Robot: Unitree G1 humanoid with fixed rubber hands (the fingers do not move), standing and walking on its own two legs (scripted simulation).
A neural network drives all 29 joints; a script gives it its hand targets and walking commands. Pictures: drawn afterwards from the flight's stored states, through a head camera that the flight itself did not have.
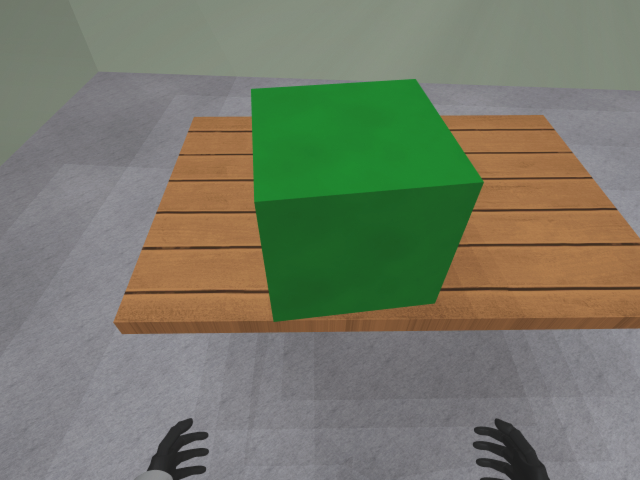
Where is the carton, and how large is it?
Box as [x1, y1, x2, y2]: [251, 79, 483, 321]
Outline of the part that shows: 415,79 251,89 254,203 274,321 434,303 483,181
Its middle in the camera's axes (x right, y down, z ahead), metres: +0.05 -0.07 +0.69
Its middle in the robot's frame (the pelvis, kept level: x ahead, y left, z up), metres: +0.57 -0.01 +0.01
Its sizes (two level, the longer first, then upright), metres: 0.297 0.296 0.286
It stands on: a table, 0.65 m high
